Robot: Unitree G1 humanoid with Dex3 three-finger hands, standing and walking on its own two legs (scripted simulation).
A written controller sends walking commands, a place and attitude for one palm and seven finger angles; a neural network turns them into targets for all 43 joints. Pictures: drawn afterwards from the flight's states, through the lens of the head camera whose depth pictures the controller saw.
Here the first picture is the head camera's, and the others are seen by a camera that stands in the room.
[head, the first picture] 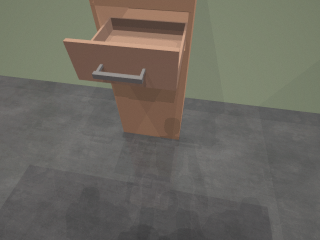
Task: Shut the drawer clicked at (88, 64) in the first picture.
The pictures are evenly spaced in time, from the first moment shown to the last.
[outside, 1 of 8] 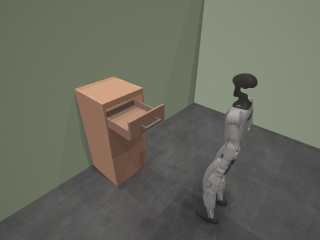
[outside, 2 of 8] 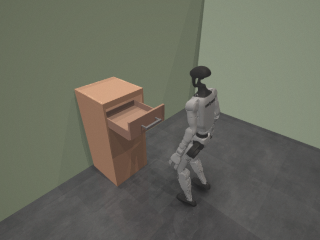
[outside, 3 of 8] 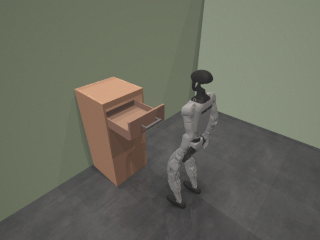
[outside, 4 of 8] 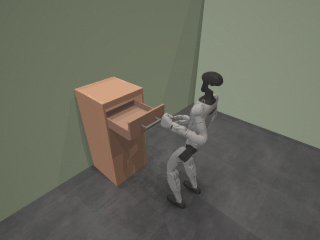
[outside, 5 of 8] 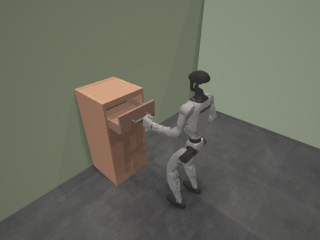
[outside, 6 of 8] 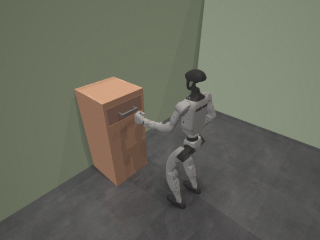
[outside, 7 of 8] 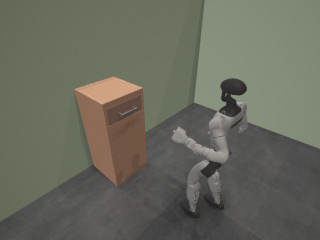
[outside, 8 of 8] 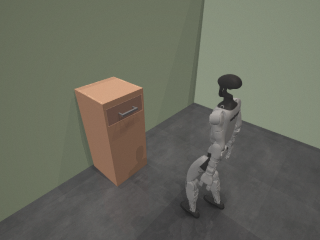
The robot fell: no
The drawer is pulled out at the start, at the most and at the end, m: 0.29 0.29 0.00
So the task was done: yes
